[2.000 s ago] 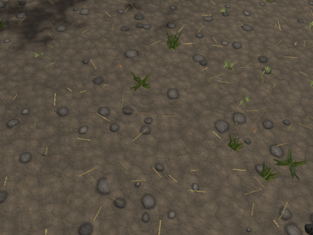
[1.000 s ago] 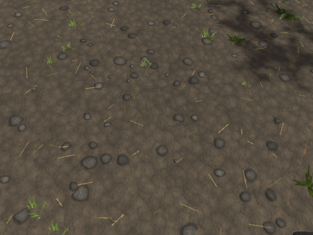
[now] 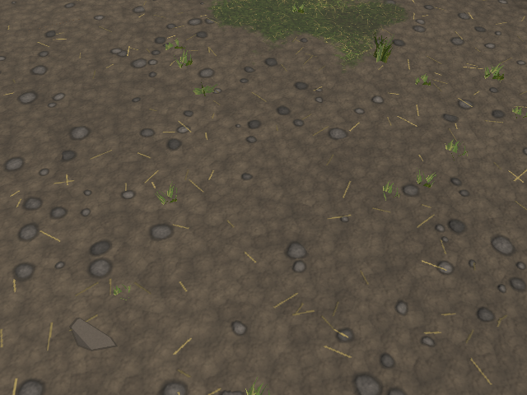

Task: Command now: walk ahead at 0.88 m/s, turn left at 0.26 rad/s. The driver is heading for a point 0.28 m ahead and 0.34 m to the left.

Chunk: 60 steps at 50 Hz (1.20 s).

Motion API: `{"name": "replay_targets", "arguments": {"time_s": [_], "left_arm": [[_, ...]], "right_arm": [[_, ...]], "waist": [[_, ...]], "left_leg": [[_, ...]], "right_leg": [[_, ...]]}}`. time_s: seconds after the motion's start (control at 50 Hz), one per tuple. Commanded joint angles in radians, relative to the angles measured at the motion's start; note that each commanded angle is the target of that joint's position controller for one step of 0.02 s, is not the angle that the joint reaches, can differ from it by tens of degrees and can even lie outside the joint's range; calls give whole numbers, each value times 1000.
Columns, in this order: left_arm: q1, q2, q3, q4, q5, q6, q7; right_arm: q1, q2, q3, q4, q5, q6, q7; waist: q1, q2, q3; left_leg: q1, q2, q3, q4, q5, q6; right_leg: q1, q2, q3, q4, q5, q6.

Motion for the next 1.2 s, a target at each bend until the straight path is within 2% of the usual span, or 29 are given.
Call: {"name": "replay_targets", "arguments": {"time_s": [0.02,0.12,0.2,0.24,0.26,0.28,0.3,0.32,0.34,0.38,0.44,0.52,0.62,0.68,0.72,0.74,0.76,0.78,0.8,0.82,0.9,0.96,1.06,1.1,1.12,1.14,1.16,1.18,1.2], "left_arm": [[-159,101,11,-132,19,-20,-21],[-340,65,-16,-210,9,-12,-30],[-413,69,-27,-236,-4,-16,-26],[-295,110,-9,-204,-2,-21,-1],[-115,143,8,-154,-3,-24,21],[94,193,31,-107,7,-28,48],[256,295,58,-87,44,-38,67],[155,316,55,-111,41,-37,56],[1,216,41,-124,29,-30,55],[-67,106,17,-108,22,-34,50],[-34,47,0,-37,-4,-61,40],[-35,34,-2,9,-12,-93,30],[44,109,8,61,-12,-98,52],[28,201,28,43,-17,-57,71],[-26,206,32,21,-21,-35,62],[-19,121,21,7,-20,-38,41],[106,88,6,-86,-34,-38,53],[-52,136,-3,-168,-48,-110,66],[-119,140,0,-199,-69,-133,73],[-141,137,3,-183,-58,-131,86],[-153,130,22,-191,-14,-81,81],[-273,40,-4,-241,-9,-75,74],[-394,69,15,-280,-43,-71,55],[-329,102,33,-259,-34,-78,61],[-215,100,32,-230,-18,-80,70],[-167,113,25,-243,-8,-66,83],[-156,144,30,-227,2,-55,80],[-256,111,40,-267,-4,-44,85],[-292,42,20,-283,-6,-31,92]], "right_arm": [[92,-139,-39,-4,15,-21,-12],[116,-143,-52,52,30,-39,-17],[136,-195,-69,96,43,-47,-18],[130,-231,-77,114,39,-46,-17],[115,-254,-83,123,33,-43,-14],[81,-247,-82,117,29,-47,-10],[109,-87,-48,77,34,-55,-14],[143,-68,-37,36,65,-51,-7],[69,-121,-48,51,42,-32,-10],[11,-118,-49,67,20,-8,11],[-48,-52,-36,42,8,39,43],[-200,-37,-20,-34,13,52,68],[-359,-44,-5,-85,17,42,94],[-142,-103,-25,-11,16,33,64],[218,-173,-74,111,10,26,19],[138,-231,-103,109,33,40,-15],[100,-379,-132,52,-5,54,-3],[80,-360,-144,-39,58,29,5],[9,-323,-141,-44,69,3,13],[-75,-261,-127,-52,81,-17,17],[-173,-167,-103,-73,83,-14,-12],[-126,-201,-126,-55,85,37,-58],[-70,-156,-126,-46,83,93,-90],[-126,-123,-115,-78,74,86,-83],[-130,-83,-99,-94,68,85,-71],[-72,-6,-72,-109,37,87,-67],[138,-105,-83,-122,68,79,-32],[97,-214,-110,-87,78,88,-23],[-19,-256,-124,-89,83,106,-30]], "waist": [[-44,126,103],[-36,108,193],[-38,101,167],[20,106,70],[111,83,-40],[220,70,-147],[228,-178,-306],[135,-331,-351],[85,-196,-139],[44,-43,9],[-3,-63,115],[-41,-46,181],[-32,12,213],[-153,-43,58],[-277,-8,-115],[-178,192,-43],[-80,252,-229],[-149,81,-416],[-91,-56,-261],[-23,-157,-124],[68,-91,58],[16,-13,-7],[-42,128,-46],[9,157,-63],[55,92,-161],[28,-60,-268],[-83,-247,-422],[-52,-166,-355],[-13,-59,-208]], "left_leg": [[221,241,-420,-369,-268,142],[101,178,-318,-443,41,190],[96,208,-302,-431,387,173],[139,200,-271,-242,788,135],[91,160,-234,-6,899,110],[-104,102,-222,284,760,88],[-330,-10,-161,706,131,74],[-472,-64,-182,874,-138,82],[-542,24,-152,923,-36,84],[-492,109,-112,841,65,69],[-489,160,-98,803,84,45],[-549,156,-46,680,274,45],[-369,65,158,292,391,116],[-123,-59,194,225,294,144],[321,-79,78,95,350,179],[457,34,-102,98,517,188],[745,322,-588,124,1085,435],[785,344,-826,-74,625,487],[641,315,-791,-159,464,438],[450,272,-721,-188,450,384],[-50,96,-418,-192,792,277],[-124,-42,-318,-92,900,172],[-128,-81,-442,19,485,20],[-68,-88,-473,167,386,1],[-95,-122,-401,400,178,-31],[-271,-196,-295,639,-409,-58],[-389,-139,-309,876,-462,-93],[-415,-34,-246,950,-326,-137],[-443,0,-195,964,-223,-158]], "right_leg": [[-400,-77,18,22,76,36],[-309,-45,-14,-262,253,102],[-48,12,-49,-429,294,63],[165,73,-67,-459,191,33],[398,100,-81,-474,138,17],[696,8,-14,-447,74,4],[920,-293,363,-560,-448,-21],[851,-432,863,-862,-684,-53],[685,-393,757,-871,-668,-55],[463,-316,422,-853,-325,-53],[328,-258,146,-915,-90,-15],[297,-203,-135,-967,219,6],[403,-167,-326,-978,843,31],[537,-193,-321,-604,1417,39],[359,-183,-278,-49,1117,47],[59,4,-255,282,-35,86],[-255,93,-123,685,-294,144],[-306,117,162,655,-239,139],[-344,75,179,510,-184,116],[-308,31,168,404,-143,117],[-78,-18,121,57,-76,157],[7,100,38,-250,132,166],[175,192,78,-573,397,151],[248,136,127,-686,482,119],[445,16,185,-736,632,56],[689,-217,393,-598,1057,-39],[799,-515,743,-600,953,-277],[677,-454,743,-661,630,-297],[556,-326,539,-678,431,-228]]}}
